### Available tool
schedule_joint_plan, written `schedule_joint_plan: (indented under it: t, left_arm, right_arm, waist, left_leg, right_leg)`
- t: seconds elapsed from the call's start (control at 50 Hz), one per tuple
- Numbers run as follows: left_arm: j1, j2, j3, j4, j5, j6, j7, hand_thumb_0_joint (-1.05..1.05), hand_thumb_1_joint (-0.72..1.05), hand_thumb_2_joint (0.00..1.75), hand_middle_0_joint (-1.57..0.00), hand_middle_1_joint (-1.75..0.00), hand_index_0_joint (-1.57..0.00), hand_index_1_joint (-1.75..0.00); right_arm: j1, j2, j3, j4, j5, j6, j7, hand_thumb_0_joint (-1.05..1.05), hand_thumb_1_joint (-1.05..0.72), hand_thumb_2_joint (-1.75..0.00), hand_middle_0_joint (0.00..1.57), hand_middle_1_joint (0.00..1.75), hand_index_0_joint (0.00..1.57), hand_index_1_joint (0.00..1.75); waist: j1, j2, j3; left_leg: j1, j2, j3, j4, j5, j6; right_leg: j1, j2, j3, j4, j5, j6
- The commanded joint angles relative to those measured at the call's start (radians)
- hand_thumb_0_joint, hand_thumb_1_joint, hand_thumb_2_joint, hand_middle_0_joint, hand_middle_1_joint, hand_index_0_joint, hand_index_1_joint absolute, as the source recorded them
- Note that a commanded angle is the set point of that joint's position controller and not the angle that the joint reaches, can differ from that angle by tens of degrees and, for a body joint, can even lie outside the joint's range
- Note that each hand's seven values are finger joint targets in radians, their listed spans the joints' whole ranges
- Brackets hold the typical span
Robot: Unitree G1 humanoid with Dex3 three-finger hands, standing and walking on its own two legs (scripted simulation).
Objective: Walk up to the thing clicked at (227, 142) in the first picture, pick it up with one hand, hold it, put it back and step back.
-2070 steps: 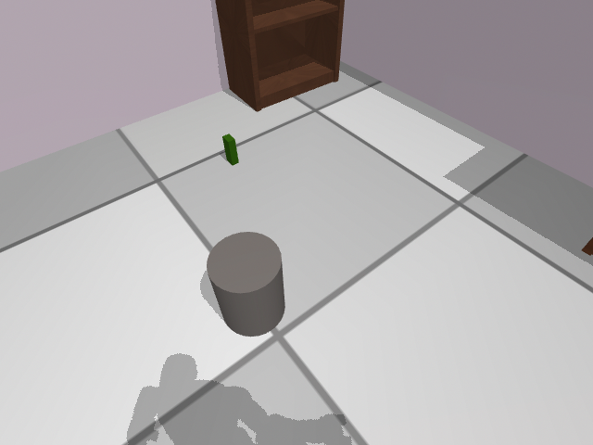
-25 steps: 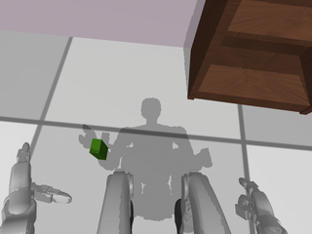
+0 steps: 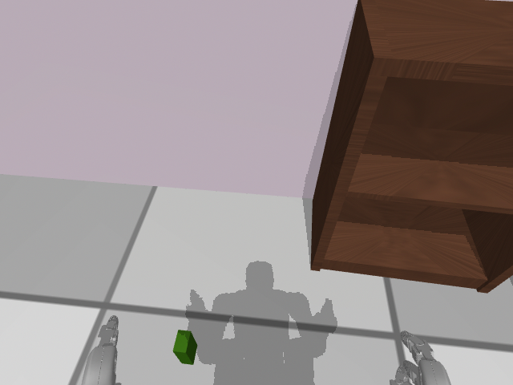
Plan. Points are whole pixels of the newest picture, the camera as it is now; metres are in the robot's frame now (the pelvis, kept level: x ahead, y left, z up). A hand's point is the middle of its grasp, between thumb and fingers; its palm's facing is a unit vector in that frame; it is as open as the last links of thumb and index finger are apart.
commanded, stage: home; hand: left
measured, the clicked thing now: (186, 347) +0.36 +0.24 -0.63
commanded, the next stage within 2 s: stand in 1.78 s
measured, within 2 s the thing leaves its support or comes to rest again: neither
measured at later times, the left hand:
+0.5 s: hand out of the picture +0.16 +0.18 -0.04, palm faces +0.12 -0.95 -0.28, open 17.7 cm
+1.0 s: hand out of the picture +0.15 +0.17 -0.04, palm faces +0.11 -0.96 -0.28, open 17.6 cm
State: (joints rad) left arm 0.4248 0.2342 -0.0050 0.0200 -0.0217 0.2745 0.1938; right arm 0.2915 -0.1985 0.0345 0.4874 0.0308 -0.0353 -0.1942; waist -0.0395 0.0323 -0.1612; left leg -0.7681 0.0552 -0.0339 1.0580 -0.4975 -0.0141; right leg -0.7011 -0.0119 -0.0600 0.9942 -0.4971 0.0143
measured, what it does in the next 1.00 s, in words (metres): stands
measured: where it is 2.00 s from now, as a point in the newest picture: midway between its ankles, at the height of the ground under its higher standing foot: outside the picture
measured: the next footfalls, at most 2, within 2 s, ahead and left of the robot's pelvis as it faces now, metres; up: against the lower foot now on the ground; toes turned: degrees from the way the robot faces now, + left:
none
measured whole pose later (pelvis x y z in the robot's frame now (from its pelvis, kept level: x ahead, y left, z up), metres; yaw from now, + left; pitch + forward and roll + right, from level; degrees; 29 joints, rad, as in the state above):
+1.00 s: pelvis -0.02 -0.01 +0.01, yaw +0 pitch +6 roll -2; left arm 0.47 0.21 -0.01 0.01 -0.01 0.24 0.13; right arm 0.28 -0.21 0.03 0.50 0.01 -0.13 -0.18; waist -0.02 0.03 -0.09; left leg -0.64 0.06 -0.03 0.95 -0.43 -0.03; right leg -0.59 -0.01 -0.06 0.92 -0.44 0.00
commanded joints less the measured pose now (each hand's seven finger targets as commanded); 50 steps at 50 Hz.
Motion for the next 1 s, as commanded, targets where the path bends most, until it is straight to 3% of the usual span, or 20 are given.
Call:
schedule_joint_plan:
  t: [0.0, 0.04, 0.1, 0.12, 0.16, 0.24, 0.28, 0.32, 0.38, 0.42, 0.48, 0.5, 0.58, 0.66, 0.7, 0.74, 0.78, 0.84, 0.9, 0.98]
  left_arm:
    - [0.016, 0.119, 0.068, -0.272, 0.012, -0.032, 0.008, 0.0, -0.54, 0.06, -0.05, -0.06, -0.05, -0.06]
    - [0.077, 0.059, 0.024, -0.209, 0.013, -0.027, -0.007, 0.0, -0.55, 0.05, -0.05, -0.05, -0.05, -0.05]
    - [0.064, 0.068, 0.039, -0.222, 0.017, -0.034, -0.017, 0.0, -0.56, 0.05, -0.05, -0.05, -0.05, -0.05]
    - [0.026, 0.098, 0.064, -0.259, 0.016, -0.042, -0.016, 0.0, -0.58, 0.04, -0.05, -0.05, -0.05, -0.05]
    - [0.018, 0.082, 0.049, -0.24, 0.019, -0.049, -0.026, 0.0, -0.57, 0.04, -0.05, -0.05, -0.05, -0.05]
    - [0.034, 0.054, 0.029, -0.216, 0.021, -0.053, -0.035, 0.0, -0.61, 0.02, -0.05, -0.05, -0.05, -0.05]
    - [-0.041, 0.11, 0.063, -0.318, 0.021, -0.064, -0.03, 0.0, -0.59, 0.03, -0.05, -0.05, -0.05, -0.05]
    - [0.055, 0.05, 0.029, -0.166, 0.023, -0.05, -0.037, 0.0, -0.61, 0.02, -0.05, -0.04, -0.05, -0.04]
    - [-0.019, 0.086, 0.05, -0.283, 0.02, -0.066, -0.035, 0.0, -0.61, 0.02, -0.05, -0.05, -0.05, -0.05]
    - [0.053, 0.068, 0.047, -0.188, 0.02, -0.057, -0.039, 0.0, -0.6, 0.02, -0.05, -0.05, -0.05, -0.05]
    - [0.043, 0.062, 0.043, -0.174, 0.019, -0.06, -0.042, 0.0, -0.59, 0.03, -0.05, -0.05, -0.05, -0.05]
    - [0.004, 0.088, 0.06, -0.233, 0.018, -0.066, -0.041, 0.0, -0.6, 0.03, -0.05, -0.05, -0.05, -0.05]
    - [0.028, 0.069, 0.048, -0.193, 0.016, -0.065, -0.046, 0.0, -0.59, 0.03, -0.05, -0.05, -0.05, -0.05]
    - [0.027, 0.078, 0.056, -0.216, 0.018, -0.071, -0.049, 0.0, -0.57, 0.04, -0.05, -0.05, -0.05, -0.05]
    - [0.029, 0.065, 0.05, -0.186, 0.016, -0.071, -0.05, 0.0, -0.59, 0.03, -0.05, -0.05, -0.05, -0.05]
    - [-0.028, 0.102, 0.069, -0.267, 0.017, -0.084, -0.047, 0.0, -0.58, 0.04, -0.05, -0.05, -0.05, -0.05]
    - [0.037, 0.057, 0.037, -0.165, 0.019, -0.073, -0.053, 0.0, -0.57, 0.04, -0.05, -0.05, -0.05, -0.05]
    - [0.001, 0.092, 0.065, -0.236, 0.018, -0.082, -0.049, 0.0, -0.59, 0.03, -0.05, -0.05, -0.05, -0.05]
    - [0.01, 0.072, 0.048, -0.203, 0.017, -0.079, -0.051, 0.0, -0.57, 0.04, -0.05, -0.05, -0.05, -0.05]
    - [0.006, 0.072, 0.05, -0.201, 0.017, -0.081, -0.053, 0.0, -0.57, 0.04, -0.05, -0.05, -0.05, -0.05]
  right_arm:
    - [-0.06, -0.118, -0.053, -0.16, -0.01, -0.063, -0.013, 0.0, -0.9, -0.9, 0.2, 0.3, 0.2, 0.3]
    - [-0.065, -0.115, -0.053, -0.165, -0.014, -0.073, -0.011, 0.0, -0.9, -0.9, 0.2, 0.3, 0.2, 0.3]
    - [-0.062, -0.121, -0.058, -0.168, -0.018, -0.086, -0.009, 0.0, -0.9, -0.9, 0.2, 0.3, 0.2, 0.3]
    - [-0.064, -0.122, -0.057, -0.166, -0.017, -0.089, -0.007, 0.0, -0.9, -0.9, 0.2, 0.3, 0.2, 0.3]
    - [-0.066, -0.118, -0.053, -0.169, -0.019, -0.094, -0.005, 0.0, -0.9, -0.9, 0.2, 0.3, 0.2, 0.3]
    - [-0.074, -0.12, -0.052, -0.171, -0.022, -0.112, -0.002, 0.0, -0.9, -0.9, 0.2, 0.3, 0.2, 0.3]
    - [-0.064, -0.125, -0.061, -0.161, -0.022, -0.115, -0.004, 0.0, -0.9, -0.9, 0.2, 0.3, 0.2, 0.3]
    - [-0.067, -0.118, -0.051, -0.146, -0.024, -0.12, -0.001, 0.0, -0.9, -0.9, 0.2, 0.3, 0.2, 0.3]
    - [-0.074, -0.127, -0.059, -0.157, -0.022, -0.122, -0.001, 0.0, -0.9, -0.9, 0.2, 0.3, 0.2, 0.3]
    - [-0.068, -0.125, -0.055, -0.144, -0.023, -0.122, 0.003, 0.0, -0.9, -0.9, 0.2, 0.3, 0.2, 0.3]
    - [-0.079, -0.12, -0.051, -0.151, -0.021, -0.123, 0.003, 0.0, -0.9, -0.9, 0.2, 0.3, 0.2, 0.3]
    - [-0.078, -0.124, -0.055, -0.154, -0.022, -0.123, 0.004, 0.0, -0.9, -0.9, 0.2, 0.3, 0.2, 0.3]
    - [-0.081, -0.12, -0.053, -0.15, -0.021, -0.129, 0.006, 0.0, -0.9, -0.9, 0.2, 0.3, 0.2, 0.3]
    - [-0.08, -0.127, -0.06, -0.157, -0.023, -0.132, 0.004, 0.0, -0.9, -0.9, 0.2, 0.3, 0.2, 0.3]
    - [-0.084, -0.117, -0.052, -0.149, -0.021, -0.133, 0.009, 0.0, -0.9, -0.9, 0.2, 0.3, 0.2, 0.3]
    - [-0.089, -0.129, -0.061, -0.158, -0.021, -0.134, 0.004, 0.0, -0.9, -0.9, 0.2, 0.3, 0.2, 0.3]
    - [-0.082, -0.119, -0.053, -0.148, -0.022, -0.138, 0.004, 0.0, -0.9, -0.9, 0.2, 0.3, 0.2, 0.3]
    - [-0.075, -0.121, -0.056, -0.145, -0.022, -0.142, 0.002, 0.0, -0.9, -0.9, 0.2, 0.3, 0.2, 0.3]
    - [-0.087, -0.117, -0.051, -0.144, -0.021, -0.147, 0.004, 0.0, -0.9, -0.9, 0.2, 0.3, 0.2, 0.3]
    - [-0.086, -0.119, -0.051, -0.146, -0.022, -0.15, 0.002, 0.0, -0.9, -0.9, 0.2, 0.3, 0.2, 0.3]
  waist:
    - [0.019, 0.015, -0.076]
    - [0.006, -0.009, -0.046]
    - [0.003, -0.016, -0.048]
    - [0.01, -0.008, -0.037]
    - [0.003, 0.013, -0.004]
    - [0.005, 0.019, -0.044]
    - [0.014, 0.045, -0.087]
    - [0.0, -0.006, -0.028]
    - [0.017, 0.039, -0.07]
    - [0.014, 0.012, -0.042]
    - [0.015, -0.006, -0.018]
    - [0.015, 0.005, -0.037]
    - [0.012, -0.018, -0.005]
    - [0.012, -0.016, -0.043]
    - [0.015, -0.012, -0.003]
    - [0.022, 0.018, -0.039]
    - [0.005, -0.023, -0.012]
    - [0.018, 0.003, -0.049]
    - [0.017, -0.007, 0.007]
    - [0.014, -0.006, -0.005]
  left_leg:
    - [0.183, -0.037, 0.016, -0.208, 0.255, 0.018]
    - [0.191, -0.033, 0.014, -0.224, 0.252, 0.016]
    - [0.206, -0.036, 0.021, -0.223, 0.271, 0.016]
    - [0.202, -0.036, 0.019, -0.231, 0.259, 0.015]
    - [0.201, -0.036, 0.022, -0.244, 0.217, 0.014]
    - [0.226, -0.039, 0.021, -0.249, 0.23, 0.012]
    - [0.252, -0.04, 0.024, -0.244, 0.269, 0.01]
    - [0.239, -0.038, 0.022, -0.248, 0.252, 0.011]
    - [0.255, -0.038, 0.022, -0.256, 0.256, 0.008]
    - [0.24, -0.039, 0.023, -0.255, 0.252, 0.01]
    - [0.22, -0.042, 0.03, -0.253, 0.227, 0.015]
    - [0.227, -0.044, 0.034, -0.25, 0.224, 0.016]
    - [0.209, -0.046, 0.038, -0.25, 0.2, 0.02]
    - [0.222, -0.048, 0.046, -0.238, 0.216, 0.023]
    - [0.205, -0.047, 0.04, -0.255, 0.162, 0.021]
    - [0.224, -0.047, 0.04, -0.264, 0.153, 0.018]
    - [0.215, -0.046, 0.042, -0.258, 0.143, 0.022]
    - [0.23, -0.046, 0.044, -0.253, 0.174, 0.022]
    - [0.204, -0.046, 0.043, -0.264, 0.129, 0.021]
    - [0.205, -0.047, 0.044, -0.266, 0.108, 0.022]
  right_leg:
    - [0.11, 0.036, -0.026, -0.186, 0.24, -0.021]
    - [0.111, 0.04, -0.028, -0.196, 0.233, -0.022]
    - [0.131, 0.037, -0.018, -0.208, 0.253, -0.018]
    - [0.13, 0.036, -0.019, -0.207, 0.241, -0.018]
    - [0.112, 0.036, -0.016, -0.215, 0.2, -0.02]
    - [0.139, 0.037, -0.013, -0.218, 0.211, -0.021]
    - [0.163, 0.034, -0.01, -0.215, 0.248, -0.021]
    - [0.146, 0.038, -0.013, -0.22, 0.229, -0.018]
    - [0.162, 0.036, -0.013, -0.223, 0.229, -0.022]
    - [0.157, 0.037, -0.012, -0.228, 0.227, -0.021]
    - [0.147, 0.034, -0.008, -0.244, 0.212, -0.016]
    - [0.154, 0.031, -0.004, -0.248, 0.213, -0.014]
    - [0.145, 0.029, -0.001, -0.257, 0.196, -0.012]
    - [0.162, 0.023, 0.01, -0.261, 0.221, -0.009]
    - [0.141, 0.026, 0.005, -0.262, 0.161, -0.013]
    - [0.146, 0.026, 0.005, -0.263, 0.143, -0.017]
    - [0.129, 0.028, 0.008, -0.271, 0.138, -0.013]
    - [0.148, 0.025, 0.012, -0.264, 0.169, -0.014]
    - [0.129, 0.026, 0.007, -0.27, 0.124, -0.015]
    - [0.123, 0.027, 0.008, -0.274, 0.103, -0.015]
